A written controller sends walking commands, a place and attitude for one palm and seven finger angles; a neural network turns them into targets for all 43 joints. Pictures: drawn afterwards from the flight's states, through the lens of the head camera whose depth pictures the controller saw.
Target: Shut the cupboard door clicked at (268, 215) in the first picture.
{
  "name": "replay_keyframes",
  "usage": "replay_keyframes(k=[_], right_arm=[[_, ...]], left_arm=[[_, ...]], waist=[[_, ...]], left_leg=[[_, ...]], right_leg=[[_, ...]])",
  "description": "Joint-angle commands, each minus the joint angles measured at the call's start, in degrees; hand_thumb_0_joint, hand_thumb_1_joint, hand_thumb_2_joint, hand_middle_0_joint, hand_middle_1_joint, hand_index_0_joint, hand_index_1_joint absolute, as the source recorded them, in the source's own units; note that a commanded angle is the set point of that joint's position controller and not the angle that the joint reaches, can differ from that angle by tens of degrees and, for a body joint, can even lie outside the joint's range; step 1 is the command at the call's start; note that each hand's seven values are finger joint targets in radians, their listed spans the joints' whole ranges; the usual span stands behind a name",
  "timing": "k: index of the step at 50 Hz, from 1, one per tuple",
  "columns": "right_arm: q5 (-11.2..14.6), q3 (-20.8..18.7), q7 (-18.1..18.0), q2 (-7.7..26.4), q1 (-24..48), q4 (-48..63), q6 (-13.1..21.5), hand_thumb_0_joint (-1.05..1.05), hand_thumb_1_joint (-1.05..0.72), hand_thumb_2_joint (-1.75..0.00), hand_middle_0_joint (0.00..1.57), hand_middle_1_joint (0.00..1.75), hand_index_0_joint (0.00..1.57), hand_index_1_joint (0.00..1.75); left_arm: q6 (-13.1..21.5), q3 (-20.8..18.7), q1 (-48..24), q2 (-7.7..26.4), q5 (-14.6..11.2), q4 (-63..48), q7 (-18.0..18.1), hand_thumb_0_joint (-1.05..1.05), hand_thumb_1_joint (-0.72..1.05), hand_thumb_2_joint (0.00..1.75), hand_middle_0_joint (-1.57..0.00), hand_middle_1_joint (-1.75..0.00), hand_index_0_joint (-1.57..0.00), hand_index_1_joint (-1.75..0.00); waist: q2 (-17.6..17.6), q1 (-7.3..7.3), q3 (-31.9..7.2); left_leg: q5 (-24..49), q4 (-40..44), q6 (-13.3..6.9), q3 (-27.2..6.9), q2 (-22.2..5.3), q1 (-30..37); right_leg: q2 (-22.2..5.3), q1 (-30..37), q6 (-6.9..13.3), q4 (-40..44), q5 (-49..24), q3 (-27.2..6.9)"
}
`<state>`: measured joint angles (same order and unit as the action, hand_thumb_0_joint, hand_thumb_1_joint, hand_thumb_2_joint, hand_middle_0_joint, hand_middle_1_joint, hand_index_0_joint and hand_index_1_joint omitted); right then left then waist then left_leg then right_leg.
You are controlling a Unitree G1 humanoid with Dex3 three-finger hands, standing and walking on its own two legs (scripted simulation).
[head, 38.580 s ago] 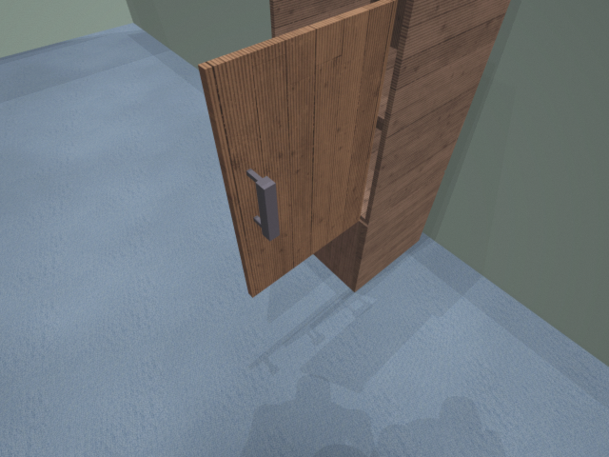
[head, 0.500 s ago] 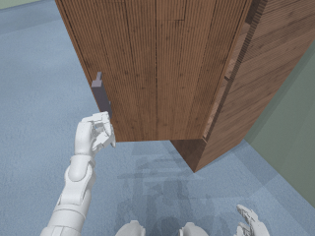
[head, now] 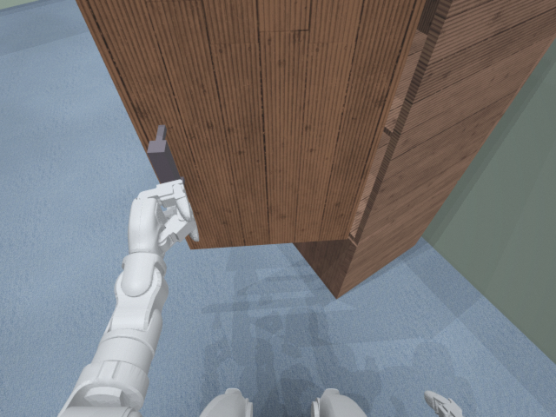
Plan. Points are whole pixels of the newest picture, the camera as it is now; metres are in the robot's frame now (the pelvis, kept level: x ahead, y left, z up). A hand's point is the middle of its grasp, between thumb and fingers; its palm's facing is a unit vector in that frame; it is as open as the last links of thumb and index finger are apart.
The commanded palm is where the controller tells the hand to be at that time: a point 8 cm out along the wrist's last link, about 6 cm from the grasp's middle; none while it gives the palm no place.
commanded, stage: bring the fist close to the handle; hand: left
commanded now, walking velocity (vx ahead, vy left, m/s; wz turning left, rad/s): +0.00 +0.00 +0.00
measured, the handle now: (171, 167) +0.49 +0.19 +0.05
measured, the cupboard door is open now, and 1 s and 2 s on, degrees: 61 52 38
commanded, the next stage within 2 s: push the door shut along its arc in 0.08 s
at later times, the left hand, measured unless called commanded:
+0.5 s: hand (201, 197) +0.42 +0.13 +0.06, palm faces +0.00 -1.00 -0.04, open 3.1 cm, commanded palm +0.40 +0.18 +0.06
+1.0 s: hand (212, 171) +0.48 +0.12 +0.06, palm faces -0.13 -0.99 -0.04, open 3.1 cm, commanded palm +0.48 +0.16 +0.06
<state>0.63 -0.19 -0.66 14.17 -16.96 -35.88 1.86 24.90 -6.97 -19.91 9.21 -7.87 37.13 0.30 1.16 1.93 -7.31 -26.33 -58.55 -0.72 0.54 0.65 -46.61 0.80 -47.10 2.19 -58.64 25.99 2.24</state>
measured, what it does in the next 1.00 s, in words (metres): stands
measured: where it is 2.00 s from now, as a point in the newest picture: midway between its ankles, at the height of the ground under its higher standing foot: outside the picture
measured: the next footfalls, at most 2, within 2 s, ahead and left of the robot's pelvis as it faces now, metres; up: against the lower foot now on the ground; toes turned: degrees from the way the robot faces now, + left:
none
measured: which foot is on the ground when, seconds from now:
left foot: down 0.00-1.00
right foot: down 0.00-1.00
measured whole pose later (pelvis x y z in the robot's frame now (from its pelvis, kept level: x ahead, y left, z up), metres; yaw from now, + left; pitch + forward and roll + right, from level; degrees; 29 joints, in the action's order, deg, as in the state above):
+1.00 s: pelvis -0.02 +0.01 -0.02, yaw +0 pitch +20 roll -1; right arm 0.6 0.4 0.1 16.2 -20.5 -38.8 2.7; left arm 25.5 -11.2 -52.4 19.5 -6.8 68.4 -10.4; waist 1.9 8.0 -7.4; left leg -26.9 -65.7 -1.2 -0.7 0.6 -59.2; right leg 0.8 -58.4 1.9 -63.9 25.9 3.6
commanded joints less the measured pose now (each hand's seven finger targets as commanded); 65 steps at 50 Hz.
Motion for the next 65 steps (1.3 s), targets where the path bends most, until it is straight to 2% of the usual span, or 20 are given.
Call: replay_keyframes(k=[1,5,9,16,20,23,26,29,34,36,39,42,45,47,49,53,56,61,64,65], right_arm=[[-0.2,-2.7,-0.8,7.1,0.5,6.5,2.9,0.00,-0.90,-0.90,0.20,0.30,0.20,0.30],[-0.2,-2.9,-0.4,7.1,0.2,6.1,3.4,0.00,-0.90,-0.90,0.20,0.30,0.20,0.30],[-0.1,-2.8,-0.2,7.2,0.0,6.4,2.8,0.00,-0.90,-0.90,0.20,0.30,0.20,0.30],[-0.2,-2.7,-0.5,7.6,-0.8,5.5,2.7,0.00,-0.90,-0.90,0.20,0.30,0.20,0.30],[-0.2,-2.6,-0.2,7.7,-1.6,4.6,2.6,0.00,-0.90,-0.90,0.20,0.30,0.20,0.30],[-0.2,-2.6,-0.2,8.2,-2.8,4.4,2.2,0.00,-0.90,-0.90,0.20,0.30,0.20,0.30],[-0.1,-2.8,0.0,8.4,-4.1,4.3,2.1,0.00,-0.90,-0.90,0.20,0.30,0.20,0.30],[0.0,-2.9,0.1,8.5,-4.9,3.5,1.9,0.00,-0.90,-0.90,0.20,0.30,0.20,0.30],[0.0,-3.1,0.2,9.1,-6.6,2.3,1.8,0.00,-0.90,-0.90,0.20,0.30,0.20,0.30],[-0.1,-3.1,0.0,9.7,-7.3,2.2,1.9,0.00,-0.90,-0.90,0.20,0.30,0.20,0.30],[0.0,-3.0,0.0,9.9,-7.9,1.2,2.1,0.00,-0.90,-0.90,0.20,0.30,0.20,0.30],[-0.1,-3.0,0.2,10.3,-8.9,1.1,2.3,0.00,-0.90,-0.90,0.20,0.30,0.20,0.30],[-0.1,-2.9,0.2,10.9,-9.8,0.9,2.3,0.00,-0.90,-0.90,0.20,0.30,0.20,0.30],[-0.1,-2.4,0.3,10.8,-10.1,0.8,2.4,0.00,-0.90,-0.90,0.20,0.30,0.20,0.30],[-0.2,-2.3,0.3,11.3,-10.9,1.0,2.3,0.00,-0.90,-0.90,0.20,0.30,0.20,0.30],[-0.5,-2.3,0.7,11.1,-12.0,1.4,2.2,0.00,-0.90,-0.90,0.20,0.30,0.20,0.30],[-0.3,-2.2,0.7,11.6,-13.2,1.3,1.8,0.00,-0.90,-0.90,0.20,0.30,0.20,0.30],[-0.6,-1.7,0.9,11.6,-14.7,1.7,1.6,0.00,-0.90,-0.90,0.20,0.30,0.20,0.30],[-0.7,-1.7,1.2,11.6,-15.5,2.3,1.0,0.00,-0.90,-0.90,0.20,0.30,0.20,0.30],[-0.7,-1.6,1.4,11.3,-15.6,2.3,0.8,0.00,-0.90,-0.90,0.20,0.30,0.20,0.30]], left_arm=[[5.1,-1.8,-23.2,7.3,-0.4,-13.1,-0.2,0.00,0.90,0.90,-1.30,-1.50,-1.30,-1.50],[5.4,-1.2,-21.6,5.8,-0.5,-12.1,-0.3,0.00,0.90,0.90,-1.30,-1.50,-1.30,-1.50],[3.8,-1.7,-19.9,6.1,-0.2,-9.7,0.0,0.00,0.90,0.90,-1.30,-1.50,-1.30,-1.50],[4.9,-1.4,-31.0,7.7,1.0,-7.1,-0.4,0.00,0.90,0.90,-1.30,-1.50,-1.30,-1.50],[4.9,-1.5,-34.1,7.8,1.2,-0.6,-1.9,0.00,0.90,0.90,-1.30,-1.50,-1.30,-1.50],[4.4,-4.1,-36.7,10.7,1.0,3.5,-3.1,0.00,0.90,0.90,-1.30,-1.50,-1.30,-1.50],[4.9,-3.5,-40.3,10.6,0.9,4.0,-4.4,0.00,0.90,0.90,-1.30,-1.50,-1.30,-1.50],[5.3,-1.5,-45.4,9.5,1.0,6.4,-5.7,0.00,0.90,0.90,-1.30,-1.50,-1.30,-1.50],[5.5,-1.1,-51.5,10.2,1.0,10.2,-7.5,0.00,0.90,0.90,-1.30,-1.50,-1.30,-1.50],[5.3,-2.4,-52.8,11.8,0.5,12.1,-8.1,0.00,0.90,0.90,-1.30,-1.50,-1.30,-1.50],[5.1,-0.8,-58.5,11.5,0.5,13.6,-9.4,0.00,0.90,0.90,-1.30,-1.50,-1.30,-1.50],[5.1,-0.8,-59.4,11.8,0.4,14.8,-10.3,0.00,0.90,0.90,-1.30,-1.50,-1.30,-1.50],[4.5,-3.9,-61.2,16.2,0.1,17.2,-10.9,0.00,0.90,0.90,-1.30,-1.50,-1.30,-1.50],[4.1,-3.9,-63.7,16.9,0.2,18.5,-11.4,0.00,0.90,0.90,-1.30,-1.50,-1.30,-1.50],[3.7,-7.6,-64.0,21.8,0.7,19.9,-11.4,0.00,0.90,0.90,-1.30,-1.50,-1.30,-1.50],[3.8,-6.3,-66.3,21.3,1.7,19.2,-12.6,0.00,0.90,0.90,-1.30,-1.50,-1.30,-1.50],[2.4,-7.4,-67.5,23.0,1.5,22.2,-13.5,0.00,0.90,0.90,-1.30,-1.50,-1.30,-1.50],[1.1,-9.5,-70.7,26.3,2.1,22.4,-13.9,0.00,0.90,0.90,-1.30,-1.50,-1.30,-1.50],[0.4,-12.2,-69.4,29.9,3.2,22.8,-14.2,0.00,0.90,0.90,-1.30,-1.50,-1.30,-1.50],[0.1,-10.6,-69.9,28.2,3.4,22.6,-14.5,0.00,0.90,0.90,-1.30,-1.50,-1.30,-1.50]], waist=[[-2.0,1.36,-18.9],[-1.0,0.56,-21.5],[-1.8,0.29,-19.5],[-0.9,2.71,-19.7],[-1.6,3.26,-19.6],[-2.2,3.12,-20.5],[0.2,3.66,-22.4],[-0.7,5.47,-21.2],[1.0,6.67,-22.1],[-0.5,7.25,-22.2],[1.0,8.90,-22.0],[3.1,8.78,-24.9],[1.0,9.25,-24.4],[2.9,9.84,-23.4],[1.1,9.51,-24.4],[5.9,9.99,-28.1],[2.7,11.39,-26.1],[5.0,11.72,-28.6],[6.0,10.59,-31.3],[6.0,11.32,-31.0]], left_leg=[[8.6,6.4,-1.2,-0.7,0.1,5.8],[11.3,6.4,-0.8,-1.2,0.0,8.3],[11.5,6.8,-0.8,-1.0,-0.1,7.0],[10.2,6.0,-0.9,-1.9,-0.3,8.0],[10.0,5.6,-0.6,-2.2,-0.3,7.2],[10.4,5.3,-0.7,-2.4,-0.1,6.0],[11.9,4.8,-0.6,-2.8,-0.2,7.8],[10.4,4.3,-0.8,-2.9,-0.3,7.1],[9.1,3.8,-0.8,-3.8,-0.4,7.9],[7.9,3.4,-1.2,-4.0,-0.3,6.6],[6.5,2.9,-1.2,-4.4,-0.4,6.1],[8.3,2.4,-1.0,-5.1,-0.5,8.3],[6.6,1.8,-1.4,-4.8,-0.5,4.8],[6.0,1.2,-1.5,-4.7,-0.4,3.4],[5.7,0.5,-1.7,-4.5,-0.5,0.5],[9.5,-0.6,-1.5,-4.9,-0.8,3.9],[9.0,-1.3,-1.8,-5.2,-1.1,1.9],[10.9,-2.4,-1.9,-5.0,-1.2,0.9],[13.5,-3.4,-1.8,-4.5,-1.3,-0.1],[14.1,-3.5,-1.9,-4.2,-1.3,0.2]], right_leg=[[-0.8,12.4,-1.4,9.1,-12.6,-3.9],[-0.5,12.0,-1.0,7.8,-15.3,-2.7],[-0.5,12.0,-1.1,7.9,-15.8,-2.5],[-0.2,8.8,-1.0,7.3,-14.2,-2.3],[-0.2,7.4,-1.0,6.8,-13.9,-2.2],[-0.1,7.9,-0.9,6.3,-14.4,-2.3],[0.0,6.6,-0.7,5.6,-15.1,-2.1],[0.0,4.4,-0.9,5.8,-13.6,-2.1],[0.1,1.5,-0.6,5.7,-11.1,-2.0],[0.3,1.1,-0.7,5.9,-9.9,-2.2],[0.3,-1.3,-0.7,5.7,-8.2,-2.3],[0.4,-2.7,-0.4,4.8,-8.7,-1.9],[0.6,-1.7,-0.5,5.0,-7.5,-2.5],[0.6,-2.8,-0.5,4.7,-7.0,-2.8],[0.7,-0.9,-0.6,4.4,-6.7,-3.2],[0.9,-3.0,-0.4,2.9,-9.3,-2.9],[1.3,-3.8,-0.5,2.9,-8.9,-2.8],[1.4,-3.4,-0.6,1.8,-10.4,-2.9],[1.4,-1.3,-0.6,1.0,-13.3,-3.3],[1.5,-1.4,-0.7,1.3,-14.2,-3.3]])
